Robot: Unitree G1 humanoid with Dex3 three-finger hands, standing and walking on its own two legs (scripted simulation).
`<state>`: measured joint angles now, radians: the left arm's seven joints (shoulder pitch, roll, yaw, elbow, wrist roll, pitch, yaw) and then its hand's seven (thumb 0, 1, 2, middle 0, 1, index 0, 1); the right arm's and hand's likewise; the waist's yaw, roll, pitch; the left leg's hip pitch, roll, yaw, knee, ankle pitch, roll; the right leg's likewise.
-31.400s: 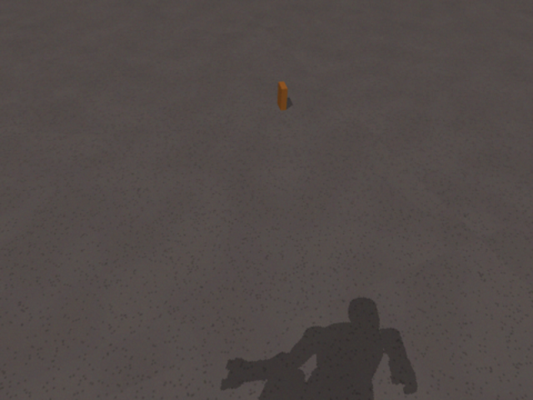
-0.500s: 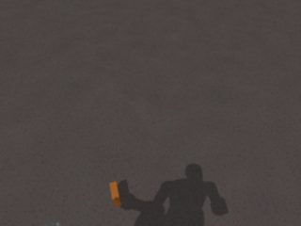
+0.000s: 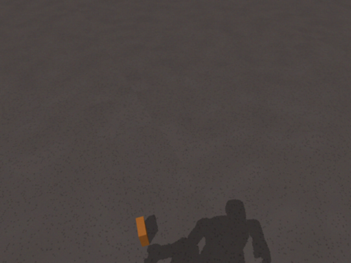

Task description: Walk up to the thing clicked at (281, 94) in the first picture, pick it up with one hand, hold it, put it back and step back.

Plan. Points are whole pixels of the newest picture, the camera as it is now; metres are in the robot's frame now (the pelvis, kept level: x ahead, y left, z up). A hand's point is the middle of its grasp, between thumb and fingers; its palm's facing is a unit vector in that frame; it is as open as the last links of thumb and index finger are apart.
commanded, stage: stand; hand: left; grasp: from the side
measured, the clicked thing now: (142, 231) +0.44 +0.20 -0.70
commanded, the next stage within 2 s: step back in 1.38 s
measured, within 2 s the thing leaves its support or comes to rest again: neither
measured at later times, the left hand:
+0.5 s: hand out of the picture +0.06 +0.25 -0.16, palm faces -0.02 -0.94 -0.34, open 7.4 cm
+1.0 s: hand out of the picture +0.10 +0.25 -0.15, palm faces -0.01 -0.94 -0.33, open 7.4 cm
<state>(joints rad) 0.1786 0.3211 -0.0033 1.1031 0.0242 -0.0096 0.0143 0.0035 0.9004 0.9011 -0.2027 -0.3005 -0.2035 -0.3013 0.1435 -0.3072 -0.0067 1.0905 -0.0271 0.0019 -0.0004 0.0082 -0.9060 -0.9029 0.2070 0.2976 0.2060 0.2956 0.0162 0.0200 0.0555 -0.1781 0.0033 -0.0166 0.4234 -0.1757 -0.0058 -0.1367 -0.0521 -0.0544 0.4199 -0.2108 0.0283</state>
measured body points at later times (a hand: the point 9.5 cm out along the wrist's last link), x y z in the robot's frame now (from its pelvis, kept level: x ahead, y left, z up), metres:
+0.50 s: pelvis +0.00 +0.00 +0.00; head +0.01 +0.00 +0.45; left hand +0.06 +0.29 -0.13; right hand +0.06 -0.29 -0.14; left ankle +0.04 +0.12 -0.74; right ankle +0.01 -0.14 -0.74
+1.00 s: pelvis +0.03 +0.00 +0.01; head +0.03 +0.00 +0.46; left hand +0.10 +0.29 -0.13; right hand +0.10 -0.30 -0.13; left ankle +0.04 +0.12 -0.74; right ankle +0.01 -0.14 -0.74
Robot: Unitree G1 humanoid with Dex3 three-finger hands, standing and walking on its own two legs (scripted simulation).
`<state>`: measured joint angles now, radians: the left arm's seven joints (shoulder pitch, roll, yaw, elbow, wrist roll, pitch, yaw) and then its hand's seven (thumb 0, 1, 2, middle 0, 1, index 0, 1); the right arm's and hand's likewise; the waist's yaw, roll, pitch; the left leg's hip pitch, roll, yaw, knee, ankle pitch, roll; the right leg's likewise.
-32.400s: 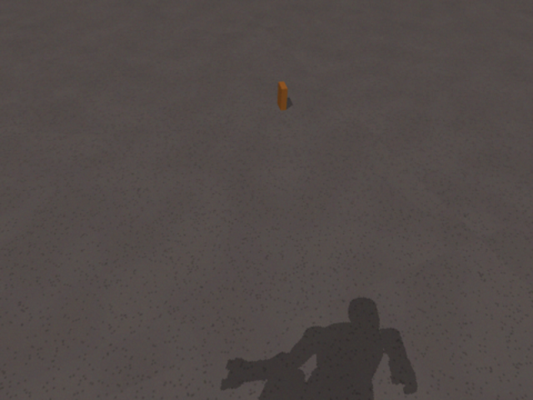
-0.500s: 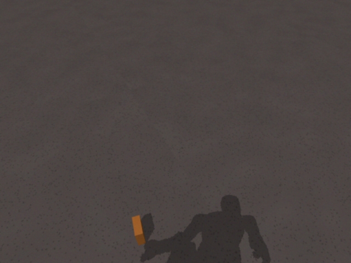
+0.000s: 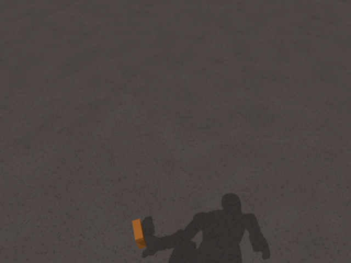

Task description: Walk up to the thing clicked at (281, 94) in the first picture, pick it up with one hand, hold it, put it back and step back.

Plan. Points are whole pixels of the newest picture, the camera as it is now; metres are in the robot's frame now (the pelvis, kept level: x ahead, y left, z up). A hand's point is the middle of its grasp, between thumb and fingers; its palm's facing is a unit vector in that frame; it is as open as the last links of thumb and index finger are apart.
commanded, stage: stand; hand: left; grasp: from the side
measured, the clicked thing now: (139, 234) +0.41 +0.20 -0.70
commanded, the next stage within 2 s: step back in 0.38 s
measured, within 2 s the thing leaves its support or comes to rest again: neither
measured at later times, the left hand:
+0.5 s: hand out of the picture +0.07 +0.26 -0.16, palm faces +0.03 -0.93 -0.36, open 7.4 cm
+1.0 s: hand out of the picture +0.01 +0.30 -0.18, palm faces -0.06 -0.92 -0.38, open 7.4 cm
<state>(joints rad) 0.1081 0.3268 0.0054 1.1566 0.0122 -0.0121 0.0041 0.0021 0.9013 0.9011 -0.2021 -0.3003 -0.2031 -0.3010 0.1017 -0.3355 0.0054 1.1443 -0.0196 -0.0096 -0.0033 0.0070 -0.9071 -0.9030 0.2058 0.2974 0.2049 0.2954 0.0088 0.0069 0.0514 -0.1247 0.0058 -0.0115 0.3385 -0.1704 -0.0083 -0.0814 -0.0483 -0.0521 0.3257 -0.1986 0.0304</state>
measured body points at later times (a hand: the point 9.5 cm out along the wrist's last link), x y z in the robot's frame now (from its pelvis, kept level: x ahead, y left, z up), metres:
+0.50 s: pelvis -0.01 +0.00 -0.01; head +0.03 +0.00 +0.44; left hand +0.07 +0.31 -0.14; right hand +0.09 -0.30 -0.14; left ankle +0.01 +0.12 -0.75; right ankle -0.01 -0.14 -0.75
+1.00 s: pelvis -0.09 +0.03 -0.02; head -0.02 +0.05 +0.42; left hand +0.01 +0.35 -0.16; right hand +0.00 -0.28 -0.14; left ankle +0.00 +0.12 -0.75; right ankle -0.16 -0.11 -0.69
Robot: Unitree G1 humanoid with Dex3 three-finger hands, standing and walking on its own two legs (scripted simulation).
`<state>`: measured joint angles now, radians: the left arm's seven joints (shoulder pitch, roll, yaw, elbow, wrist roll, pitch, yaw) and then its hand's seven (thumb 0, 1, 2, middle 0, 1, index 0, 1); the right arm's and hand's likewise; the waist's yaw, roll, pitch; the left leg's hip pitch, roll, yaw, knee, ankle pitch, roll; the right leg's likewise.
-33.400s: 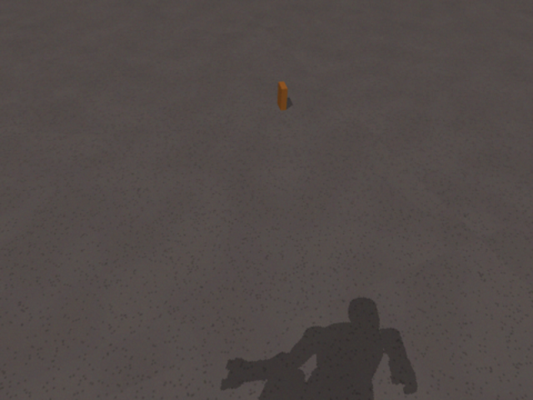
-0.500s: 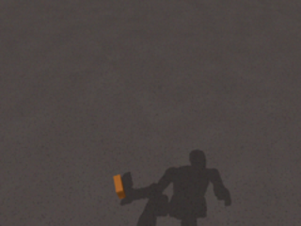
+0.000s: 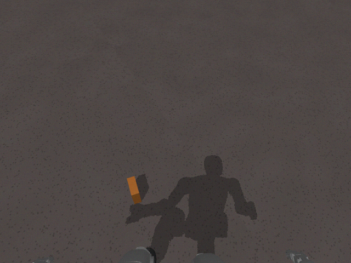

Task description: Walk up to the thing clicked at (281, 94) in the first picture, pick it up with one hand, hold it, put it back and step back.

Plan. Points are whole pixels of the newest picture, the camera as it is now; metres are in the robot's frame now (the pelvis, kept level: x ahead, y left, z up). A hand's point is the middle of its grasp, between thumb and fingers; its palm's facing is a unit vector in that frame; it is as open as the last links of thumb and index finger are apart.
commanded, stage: step back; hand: left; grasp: from the side
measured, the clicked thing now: (134, 190) +0.49 +0.20 -0.68
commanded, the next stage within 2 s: none
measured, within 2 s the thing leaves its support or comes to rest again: neither
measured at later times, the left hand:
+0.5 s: hand out of the picture -0.01 +0.27 -0.14, palm faces +0.07 -0.91 -0.40, open 7.4 cm
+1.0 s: hand out of the picture -0.21 +0.23 -0.14, palm faces +0.00 -0.91 -0.41, open 7.4 cm
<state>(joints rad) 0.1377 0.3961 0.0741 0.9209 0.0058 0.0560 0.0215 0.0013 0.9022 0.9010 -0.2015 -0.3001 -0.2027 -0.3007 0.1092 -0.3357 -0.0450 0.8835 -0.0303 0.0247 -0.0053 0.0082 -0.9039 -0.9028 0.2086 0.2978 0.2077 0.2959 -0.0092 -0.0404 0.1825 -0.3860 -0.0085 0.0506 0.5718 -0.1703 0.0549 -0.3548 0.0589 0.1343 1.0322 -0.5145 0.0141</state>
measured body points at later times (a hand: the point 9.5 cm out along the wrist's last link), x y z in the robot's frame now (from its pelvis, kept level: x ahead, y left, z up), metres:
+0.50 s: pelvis -0.13 -0.01 -0.01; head -0.06 +0.00 +0.43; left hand -0.01 +0.32 -0.12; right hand -0.03 -0.32 -0.13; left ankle -0.15 +0.11 -0.73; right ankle -0.06 -0.14 -0.73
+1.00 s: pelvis -0.27 -0.03 +0.00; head -0.22 -0.05 +0.44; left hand -0.21 +0.28 -0.11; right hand -0.13 -0.34 -0.13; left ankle -0.20 +0.10 -0.68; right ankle -0.26 -0.15 -0.73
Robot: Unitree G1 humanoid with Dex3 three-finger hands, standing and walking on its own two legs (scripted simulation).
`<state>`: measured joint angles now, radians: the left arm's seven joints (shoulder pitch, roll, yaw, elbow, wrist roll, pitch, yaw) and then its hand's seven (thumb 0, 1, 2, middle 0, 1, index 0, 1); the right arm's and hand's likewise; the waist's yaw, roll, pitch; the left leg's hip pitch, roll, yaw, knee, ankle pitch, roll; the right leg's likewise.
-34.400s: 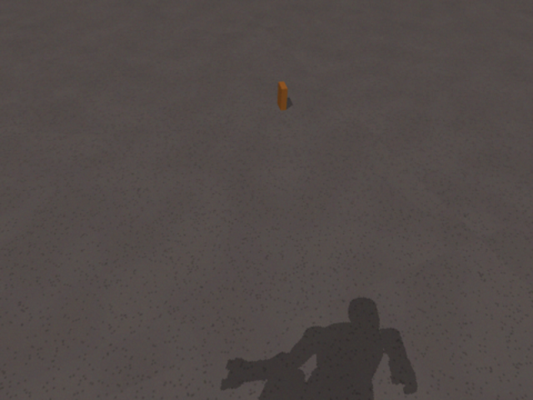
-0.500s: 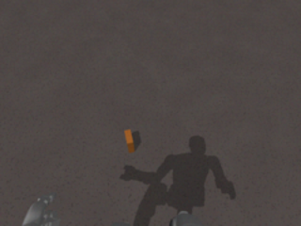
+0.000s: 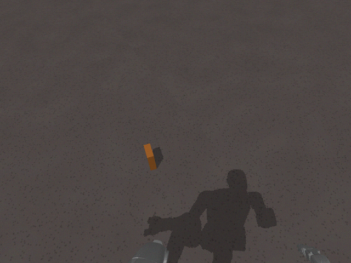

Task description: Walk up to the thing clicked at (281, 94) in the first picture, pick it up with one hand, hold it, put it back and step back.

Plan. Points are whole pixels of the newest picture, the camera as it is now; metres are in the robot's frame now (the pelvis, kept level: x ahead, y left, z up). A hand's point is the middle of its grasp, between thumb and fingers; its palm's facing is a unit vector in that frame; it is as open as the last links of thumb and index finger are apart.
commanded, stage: step back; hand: left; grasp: from the side
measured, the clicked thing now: (150, 157) +0.75 +0.24 -0.68
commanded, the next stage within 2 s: stand in 1.86 s
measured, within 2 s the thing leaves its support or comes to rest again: neither
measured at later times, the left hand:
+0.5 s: hand out of the picture -0.08 +0.28 -0.15, palm faces +0.06 -0.93 -0.35, open 7.4 cm
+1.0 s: hand out of the picture -0.24 +0.26 -0.13, palm faces +0.10 -0.90 -0.43, open 7.4 cm
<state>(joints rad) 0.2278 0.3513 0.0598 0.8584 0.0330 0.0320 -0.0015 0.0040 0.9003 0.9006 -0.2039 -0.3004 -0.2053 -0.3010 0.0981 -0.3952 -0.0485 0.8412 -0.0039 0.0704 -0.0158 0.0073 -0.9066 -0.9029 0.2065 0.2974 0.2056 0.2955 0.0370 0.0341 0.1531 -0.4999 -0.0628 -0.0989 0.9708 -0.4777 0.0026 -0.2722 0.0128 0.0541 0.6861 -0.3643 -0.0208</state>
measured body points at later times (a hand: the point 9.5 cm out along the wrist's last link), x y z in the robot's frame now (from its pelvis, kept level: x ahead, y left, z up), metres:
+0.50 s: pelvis -0.16 +0.01 +0.01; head -0.11 +0.04 +0.45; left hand -0.08 +0.33 -0.12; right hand -0.03 -0.29 -0.09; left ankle -0.11 +0.12 -0.72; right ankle -0.20 -0.15 -0.63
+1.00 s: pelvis -0.28 -0.03 +0.00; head -0.26 -0.04 +0.45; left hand -0.24 +0.31 -0.10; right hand -0.21 -0.34 -0.13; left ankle -0.30 +0.10 -0.72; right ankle -0.27 -0.14 -0.72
